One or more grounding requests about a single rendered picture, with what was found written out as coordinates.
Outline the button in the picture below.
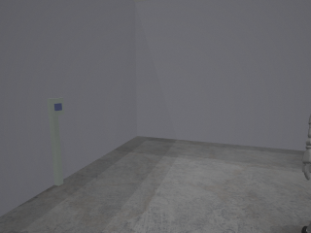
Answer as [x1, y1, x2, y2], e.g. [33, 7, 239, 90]
[54, 103, 62, 111]

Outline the robot right hand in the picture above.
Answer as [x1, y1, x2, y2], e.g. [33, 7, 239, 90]
[301, 149, 311, 181]

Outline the panel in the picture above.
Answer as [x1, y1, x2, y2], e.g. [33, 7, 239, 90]
[47, 98, 65, 186]

